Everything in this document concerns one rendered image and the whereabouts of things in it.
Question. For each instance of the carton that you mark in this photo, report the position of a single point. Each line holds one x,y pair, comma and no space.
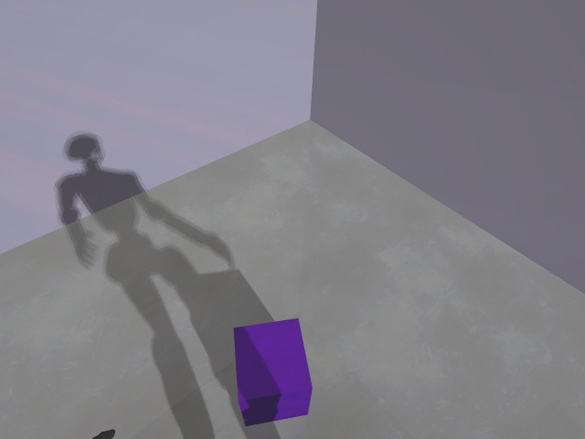
272,372

